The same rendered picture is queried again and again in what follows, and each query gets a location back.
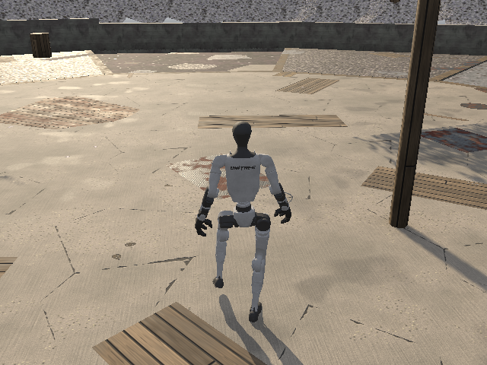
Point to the right robot upper arm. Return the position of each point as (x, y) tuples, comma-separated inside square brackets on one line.
[(271, 173)]

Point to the left robot foot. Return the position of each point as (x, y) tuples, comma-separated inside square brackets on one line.
[(218, 282)]

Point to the robot right hand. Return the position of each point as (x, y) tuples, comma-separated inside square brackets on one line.
[(287, 214)]

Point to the right robot forearm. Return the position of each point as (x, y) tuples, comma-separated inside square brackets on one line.
[(282, 200)]

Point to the left robot upper arm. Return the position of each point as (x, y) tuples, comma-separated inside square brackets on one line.
[(214, 176)]

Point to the left robot forearm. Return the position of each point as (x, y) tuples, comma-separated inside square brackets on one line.
[(205, 206)]

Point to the right robot shin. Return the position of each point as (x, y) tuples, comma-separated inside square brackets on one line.
[(257, 284)]

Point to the robot left hand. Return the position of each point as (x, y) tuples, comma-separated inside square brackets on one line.
[(199, 224)]

